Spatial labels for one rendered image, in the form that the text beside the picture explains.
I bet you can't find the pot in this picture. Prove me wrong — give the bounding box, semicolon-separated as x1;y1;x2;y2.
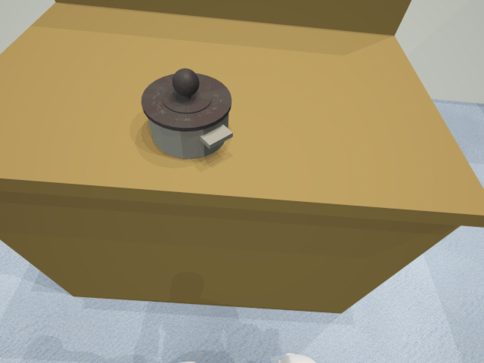
149;113;233;159

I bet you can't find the lid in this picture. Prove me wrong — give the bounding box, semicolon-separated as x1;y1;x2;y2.
141;73;231;132

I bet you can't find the knob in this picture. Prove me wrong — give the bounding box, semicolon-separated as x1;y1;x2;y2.
172;68;200;96

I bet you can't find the table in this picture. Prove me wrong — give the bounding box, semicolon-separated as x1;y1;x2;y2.
0;0;484;314

